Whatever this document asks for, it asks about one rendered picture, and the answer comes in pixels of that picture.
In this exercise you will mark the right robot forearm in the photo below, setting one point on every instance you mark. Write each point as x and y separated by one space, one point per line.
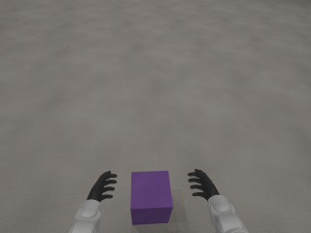
223 216

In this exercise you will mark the right robot hand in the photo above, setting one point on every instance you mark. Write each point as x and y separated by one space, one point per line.
206 185

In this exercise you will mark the left robot forearm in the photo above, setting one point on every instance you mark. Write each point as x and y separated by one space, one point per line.
87 218

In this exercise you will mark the left robot hand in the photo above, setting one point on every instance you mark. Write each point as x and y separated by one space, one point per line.
98 189

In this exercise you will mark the carton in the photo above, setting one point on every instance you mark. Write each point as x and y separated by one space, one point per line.
150 197

